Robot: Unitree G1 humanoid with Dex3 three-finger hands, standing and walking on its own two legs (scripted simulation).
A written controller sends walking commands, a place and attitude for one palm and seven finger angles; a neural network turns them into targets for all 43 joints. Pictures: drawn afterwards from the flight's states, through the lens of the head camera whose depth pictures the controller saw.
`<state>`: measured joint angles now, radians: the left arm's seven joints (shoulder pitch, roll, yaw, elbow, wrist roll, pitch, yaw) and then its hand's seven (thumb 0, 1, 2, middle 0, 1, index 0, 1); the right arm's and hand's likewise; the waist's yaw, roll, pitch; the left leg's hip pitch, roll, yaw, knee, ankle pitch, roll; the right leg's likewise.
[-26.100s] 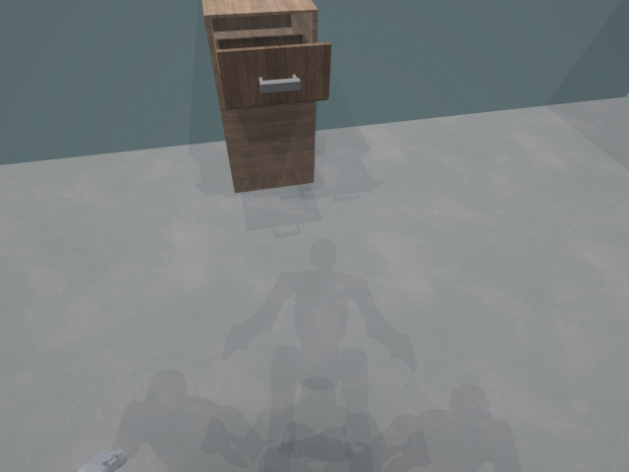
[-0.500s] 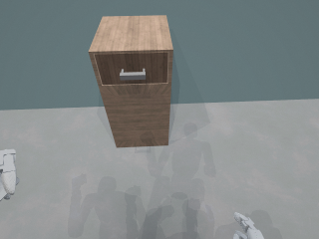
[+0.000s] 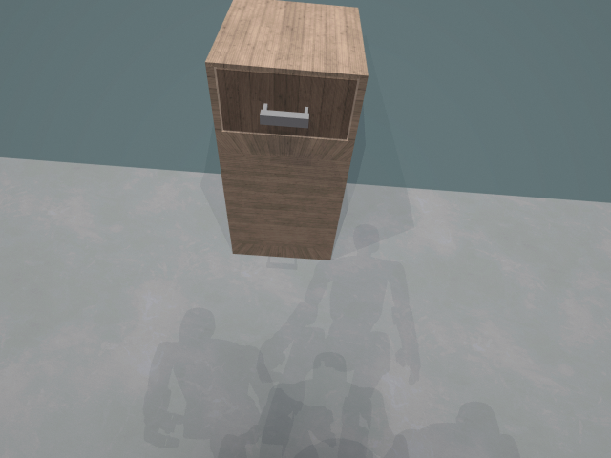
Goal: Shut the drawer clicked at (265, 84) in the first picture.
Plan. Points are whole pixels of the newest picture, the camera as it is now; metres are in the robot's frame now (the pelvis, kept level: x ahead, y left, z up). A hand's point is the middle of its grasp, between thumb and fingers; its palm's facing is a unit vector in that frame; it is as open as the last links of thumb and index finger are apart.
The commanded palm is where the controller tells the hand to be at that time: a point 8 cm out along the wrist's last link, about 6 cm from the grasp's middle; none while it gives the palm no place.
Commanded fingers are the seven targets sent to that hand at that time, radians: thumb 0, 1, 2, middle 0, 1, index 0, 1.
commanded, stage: let the arm hang, fingers relaxed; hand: left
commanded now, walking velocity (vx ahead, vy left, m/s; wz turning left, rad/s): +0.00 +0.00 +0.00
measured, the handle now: (285, 113) +0.91 +0.10 -0.08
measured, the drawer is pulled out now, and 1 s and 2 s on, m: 0.00 0.00 0.00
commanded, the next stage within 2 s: look to check the result in 0.68 s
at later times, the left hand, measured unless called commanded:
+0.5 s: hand out of the picture +0.02 +0.19 -0.17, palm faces -0.02 -0.98 -0.20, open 7.3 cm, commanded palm none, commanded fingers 0.00 0.90 0.90 -0.20 -0.30 -0.20 -0.30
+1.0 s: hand out of the picture +0.04 +0.18 -0.17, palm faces -0.02 -0.98 -0.20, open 7.4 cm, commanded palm none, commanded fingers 0.00 0.90 0.90 -0.20 -0.30 -0.20 -0.30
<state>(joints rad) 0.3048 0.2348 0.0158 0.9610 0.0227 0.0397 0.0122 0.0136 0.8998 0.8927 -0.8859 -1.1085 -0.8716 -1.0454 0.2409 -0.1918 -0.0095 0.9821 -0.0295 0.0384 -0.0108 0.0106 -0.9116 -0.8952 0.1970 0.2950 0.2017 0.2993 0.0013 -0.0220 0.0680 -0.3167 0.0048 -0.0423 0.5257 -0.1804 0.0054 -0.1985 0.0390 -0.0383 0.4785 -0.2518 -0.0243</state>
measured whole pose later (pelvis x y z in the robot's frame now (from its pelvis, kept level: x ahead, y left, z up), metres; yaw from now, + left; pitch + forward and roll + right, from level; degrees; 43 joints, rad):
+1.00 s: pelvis +0.03 +0.00 +0.01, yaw -2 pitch -2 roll +0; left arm 0.25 0.17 0.02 1.15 0.02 0.00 0.02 0.00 0.90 0.89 -0.20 -0.30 -0.20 -0.29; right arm 0.24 -0.17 -0.02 1.14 -0.02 0.00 -0.03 0.01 -0.91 -0.90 0.20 0.30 0.20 0.30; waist -0.01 0.00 0.06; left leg -0.21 -0.01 0.00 0.41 -0.17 0.01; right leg -0.13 0.02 0.01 0.41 -0.25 -0.01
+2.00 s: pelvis +0.05 -0.01 +0.01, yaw -2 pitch -2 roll +0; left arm 0.21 0.22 0.02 1.14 0.01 -0.01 0.02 0.00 0.90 0.89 -0.20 -0.30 -0.20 -0.29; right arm 0.19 -0.22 -0.02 1.16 -0.02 -0.01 -0.03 0.01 -0.91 -0.89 0.20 0.30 0.20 0.30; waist -0.01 0.00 0.05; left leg -0.15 0.00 0.00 0.36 -0.17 0.00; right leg -0.06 0.03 0.01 0.34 -0.25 -0.03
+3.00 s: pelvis +0.04 -0.01 +0.01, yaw -2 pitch -2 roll +0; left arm 0.19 0.25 0.01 1.15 0.01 -0.01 0.01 0.00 0.90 0.89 -0.20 -0.30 -0.20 -0.30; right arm 0.17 -0.25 -0.02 1.16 -0.02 -0.01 -0.02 0.01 -0.91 -0.89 0.20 0.30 0.20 0.30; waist -0.01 0.00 0.05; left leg -0.15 0.00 0.01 0.34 -0.16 0.00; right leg -0.06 0.03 0.01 0.33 -0.23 -0.03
